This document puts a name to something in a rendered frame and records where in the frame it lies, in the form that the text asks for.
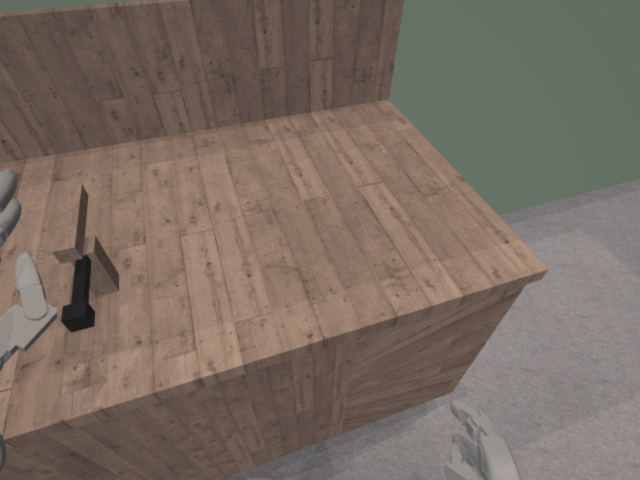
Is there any counter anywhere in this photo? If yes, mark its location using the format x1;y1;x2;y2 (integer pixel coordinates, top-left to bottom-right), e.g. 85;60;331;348
0;0;549;480

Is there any robot left hand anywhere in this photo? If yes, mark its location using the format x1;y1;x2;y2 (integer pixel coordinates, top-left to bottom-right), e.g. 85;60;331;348
0;169;57;371

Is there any tap lever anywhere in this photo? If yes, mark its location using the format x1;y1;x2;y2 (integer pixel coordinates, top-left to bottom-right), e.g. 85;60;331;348
61;255;95;332

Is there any robot right hand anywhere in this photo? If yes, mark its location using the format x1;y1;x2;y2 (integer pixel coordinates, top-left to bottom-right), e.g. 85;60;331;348
445;400;522;480

